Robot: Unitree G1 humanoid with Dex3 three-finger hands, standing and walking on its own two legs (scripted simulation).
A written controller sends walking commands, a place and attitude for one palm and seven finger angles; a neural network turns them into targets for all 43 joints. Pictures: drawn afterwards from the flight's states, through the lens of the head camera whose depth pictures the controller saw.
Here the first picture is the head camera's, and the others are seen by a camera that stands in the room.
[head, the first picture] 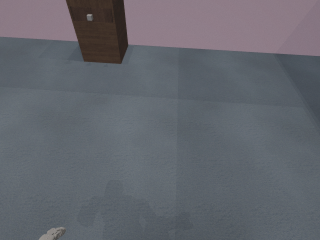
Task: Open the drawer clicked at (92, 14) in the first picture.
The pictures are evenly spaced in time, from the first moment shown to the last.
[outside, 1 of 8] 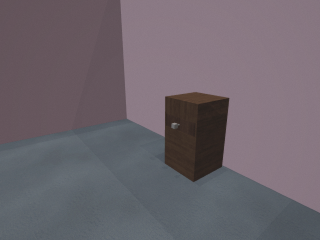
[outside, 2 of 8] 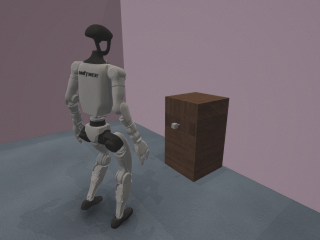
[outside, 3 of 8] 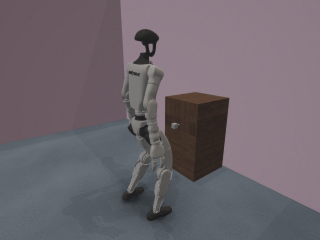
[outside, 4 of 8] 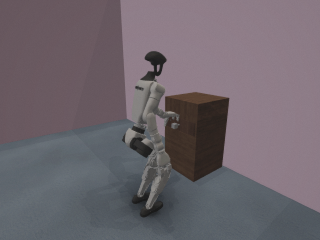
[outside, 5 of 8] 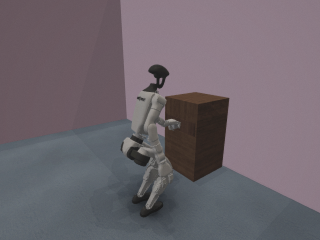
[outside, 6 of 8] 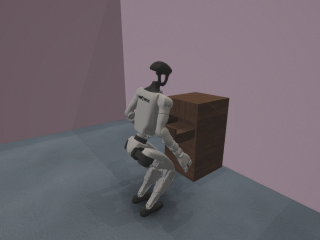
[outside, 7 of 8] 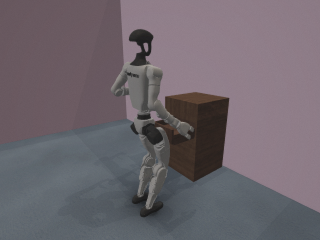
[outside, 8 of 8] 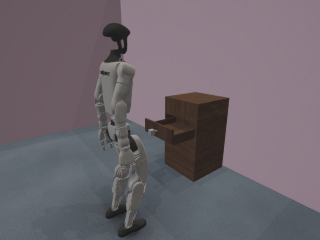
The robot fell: no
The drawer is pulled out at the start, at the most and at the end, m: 0.00 0.27 0.27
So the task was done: yes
